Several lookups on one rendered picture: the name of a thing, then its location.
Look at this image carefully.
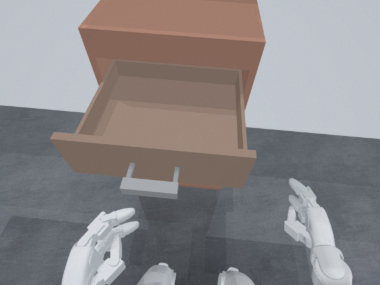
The cabinet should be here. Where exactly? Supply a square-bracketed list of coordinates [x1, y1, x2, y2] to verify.
[78, 0, 266, 190]

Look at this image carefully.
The robot left hand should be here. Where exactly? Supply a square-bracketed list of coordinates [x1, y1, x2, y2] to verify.
[61, 208, 139, 285]

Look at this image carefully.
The drawer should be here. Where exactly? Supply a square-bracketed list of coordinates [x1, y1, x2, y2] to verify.
[50, 59, 257, 188]

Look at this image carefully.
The right robot shin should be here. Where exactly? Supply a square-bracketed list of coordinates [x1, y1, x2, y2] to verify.
[227, 267, 239, 272]

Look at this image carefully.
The handle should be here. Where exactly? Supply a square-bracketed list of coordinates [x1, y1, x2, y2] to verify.
[120, 163, 179, 199]

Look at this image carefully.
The right robot forearm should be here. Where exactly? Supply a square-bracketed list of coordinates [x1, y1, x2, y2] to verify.
[310, 245, 353, 285]

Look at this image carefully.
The right robot thigh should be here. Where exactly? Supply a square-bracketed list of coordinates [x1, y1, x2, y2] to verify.
[217, 270, 254, 285]

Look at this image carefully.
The robot right hand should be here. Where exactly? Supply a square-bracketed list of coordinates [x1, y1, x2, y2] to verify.
[284, 178, 335, 250]

